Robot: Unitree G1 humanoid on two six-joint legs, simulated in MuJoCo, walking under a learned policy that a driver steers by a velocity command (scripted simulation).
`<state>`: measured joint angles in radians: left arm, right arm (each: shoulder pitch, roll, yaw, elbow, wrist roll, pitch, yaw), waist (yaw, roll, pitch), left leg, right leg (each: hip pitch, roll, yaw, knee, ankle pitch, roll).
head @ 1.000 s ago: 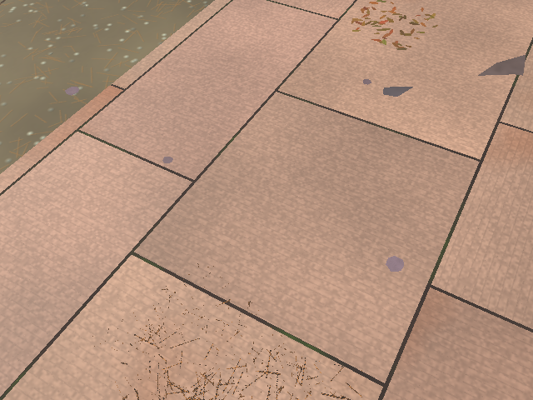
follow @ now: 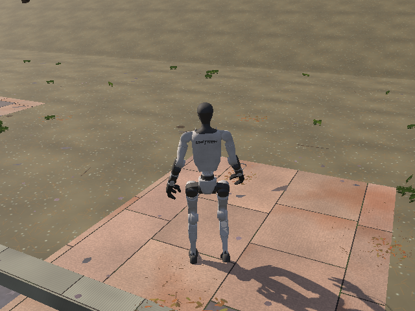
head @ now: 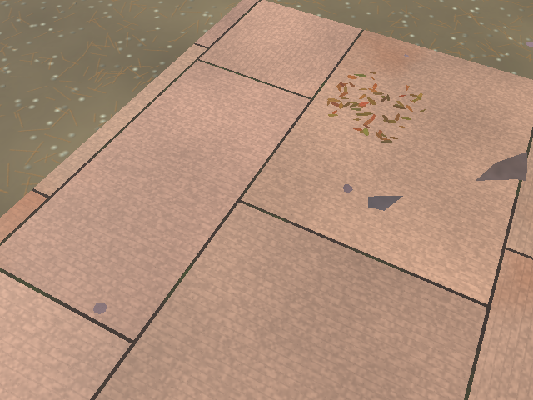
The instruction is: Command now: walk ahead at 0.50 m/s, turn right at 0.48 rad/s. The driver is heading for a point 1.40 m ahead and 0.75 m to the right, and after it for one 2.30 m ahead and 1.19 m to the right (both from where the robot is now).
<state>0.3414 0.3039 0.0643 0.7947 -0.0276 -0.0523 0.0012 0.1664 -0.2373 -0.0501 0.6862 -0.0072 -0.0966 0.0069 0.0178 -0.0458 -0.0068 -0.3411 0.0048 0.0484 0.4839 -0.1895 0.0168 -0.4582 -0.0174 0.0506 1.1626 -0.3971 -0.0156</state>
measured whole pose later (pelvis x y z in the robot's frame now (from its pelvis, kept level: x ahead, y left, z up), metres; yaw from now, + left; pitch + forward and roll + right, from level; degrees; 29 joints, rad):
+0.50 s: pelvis +0.24 -0.09 -0.01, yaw -18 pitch +2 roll +1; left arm 0.22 0.29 0.07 0.66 -0.01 -0.04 -0.04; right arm 0.21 -0.30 -0.06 0.77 0.01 -0.11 0.00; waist 0.00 0.01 0.06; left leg -0.42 0.07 -0.02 1.21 -0.40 -0.01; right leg -0.41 0.07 -0.01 0.56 -0.19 -0.09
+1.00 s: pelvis +0.52 -0.15 +0.00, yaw -35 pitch +1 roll +1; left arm 0.32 0.31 0.07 0.69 -0.03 -0.02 0.01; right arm 0.17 -0.26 -0.06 0.72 -0.01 -0.10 0.01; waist 0.01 -0.05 0.01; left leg -0.32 -0.03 0.04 0.48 -0.19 0.02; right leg -0.46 0.01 0.09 1.19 -0.38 -0.02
